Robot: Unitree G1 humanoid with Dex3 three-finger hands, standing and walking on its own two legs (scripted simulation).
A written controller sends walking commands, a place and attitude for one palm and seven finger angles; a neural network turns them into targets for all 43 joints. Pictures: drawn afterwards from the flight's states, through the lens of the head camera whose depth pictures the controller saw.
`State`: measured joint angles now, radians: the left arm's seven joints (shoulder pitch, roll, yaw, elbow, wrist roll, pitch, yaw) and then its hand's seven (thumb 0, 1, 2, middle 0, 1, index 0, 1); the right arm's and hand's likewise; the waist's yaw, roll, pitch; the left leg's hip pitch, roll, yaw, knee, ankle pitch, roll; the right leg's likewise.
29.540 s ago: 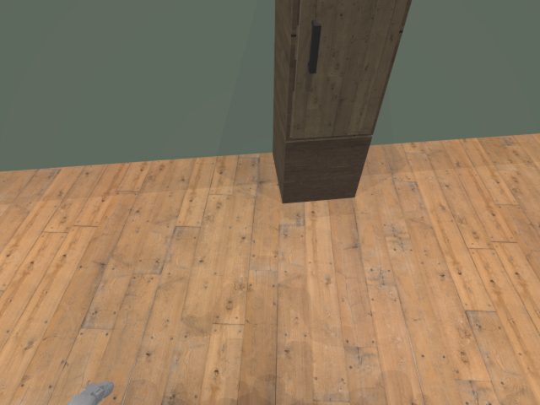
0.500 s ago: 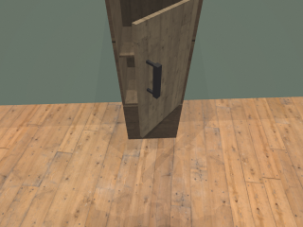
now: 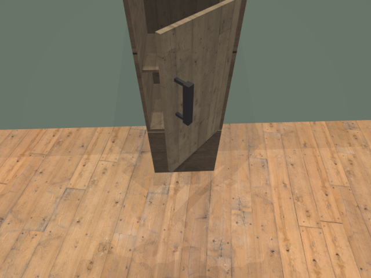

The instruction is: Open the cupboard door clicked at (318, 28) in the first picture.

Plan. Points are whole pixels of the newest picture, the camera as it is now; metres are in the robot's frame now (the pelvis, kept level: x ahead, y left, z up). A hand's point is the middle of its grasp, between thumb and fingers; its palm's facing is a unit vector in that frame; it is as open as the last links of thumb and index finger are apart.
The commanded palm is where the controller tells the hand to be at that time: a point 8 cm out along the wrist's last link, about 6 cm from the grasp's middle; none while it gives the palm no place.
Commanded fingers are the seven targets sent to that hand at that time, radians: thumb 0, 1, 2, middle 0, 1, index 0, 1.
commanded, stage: walk to a spot facing it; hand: left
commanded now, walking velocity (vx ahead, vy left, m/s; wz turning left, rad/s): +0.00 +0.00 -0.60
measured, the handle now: (183, 101) +0.59 +0.04 +0.03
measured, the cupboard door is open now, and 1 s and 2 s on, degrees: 45 45 45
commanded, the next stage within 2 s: none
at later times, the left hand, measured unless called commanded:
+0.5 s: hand out of the picture +0.09 +0.19 -0.17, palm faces -0.14 -0.96 -0.25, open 7.4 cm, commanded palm none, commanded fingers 0.00 0.90 0.90 -0.20 -0.30 -0.20 -0.30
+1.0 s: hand out of the picture +0.13 +0.13 -0.19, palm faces -0.41 -0.89 -0.20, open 7.4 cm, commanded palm none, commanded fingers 0.00 0.90 0.90 -0.20 -0.30 -0.20 -0.30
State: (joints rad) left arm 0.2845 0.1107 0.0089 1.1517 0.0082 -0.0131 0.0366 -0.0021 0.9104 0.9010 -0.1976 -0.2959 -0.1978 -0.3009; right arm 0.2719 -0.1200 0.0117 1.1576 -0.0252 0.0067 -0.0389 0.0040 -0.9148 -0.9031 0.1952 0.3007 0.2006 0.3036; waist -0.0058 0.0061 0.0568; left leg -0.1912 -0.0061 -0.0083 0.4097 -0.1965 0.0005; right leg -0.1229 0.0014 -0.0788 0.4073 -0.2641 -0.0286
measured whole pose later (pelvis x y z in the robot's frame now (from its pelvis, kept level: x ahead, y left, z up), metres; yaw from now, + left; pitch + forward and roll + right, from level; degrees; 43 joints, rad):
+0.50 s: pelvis -0.01 +0.00 -0.01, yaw -12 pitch +0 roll +0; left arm 0.17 0.21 0.10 1.00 0.03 0.06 -0.01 0.00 0.91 0.90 -0.20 -0.30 -0.20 -0.30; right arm 0.20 -0.18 -0.04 1.01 -0.04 0.01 -0.05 0.00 -0.91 -0.90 0.20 0.30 0.20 0.30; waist 0.01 0.01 0.11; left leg -0.23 0.09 0.18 0.49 -0.26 -0.01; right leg -0.40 -0.01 -0.02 0.92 -0.47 0.00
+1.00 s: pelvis +0.01 -0.02 -0.01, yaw -29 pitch +1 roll +0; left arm 0.24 0.20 0.08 0.94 0.03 0.04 0.01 0.00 0.91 0.90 -0.20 -0.30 -0.20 -0.30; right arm 0.07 -0.21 -0.05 0.87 0.00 0.02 -0.03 0.00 -0.91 -0.90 0.20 0.30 0.20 0.30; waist 0.03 -0.04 0.10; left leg -0.34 0.02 0.00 0.64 -0.34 -0.05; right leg -0.30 0.08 0.16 0.57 -0.28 0.00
